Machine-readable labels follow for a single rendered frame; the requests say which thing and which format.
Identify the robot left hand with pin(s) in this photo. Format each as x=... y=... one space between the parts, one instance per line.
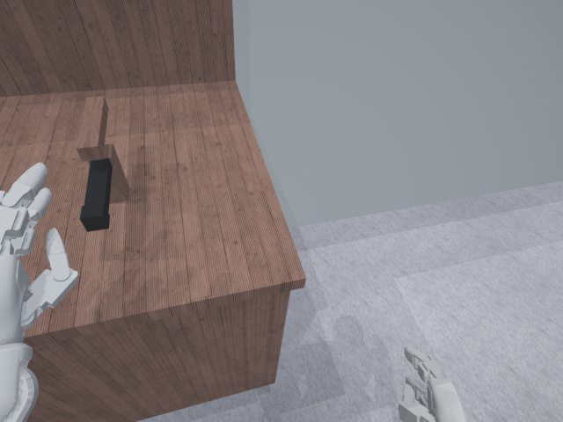
x=20 y=211

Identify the robot right hand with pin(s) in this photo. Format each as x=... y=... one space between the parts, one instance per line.
x=438 y=402

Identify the left robot forearm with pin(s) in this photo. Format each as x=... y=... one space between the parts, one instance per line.
x=19 y=388

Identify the tap lever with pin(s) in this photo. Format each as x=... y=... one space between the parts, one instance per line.
x=94 y=213

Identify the counter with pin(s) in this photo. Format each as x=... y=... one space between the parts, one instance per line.
x=183 y=300

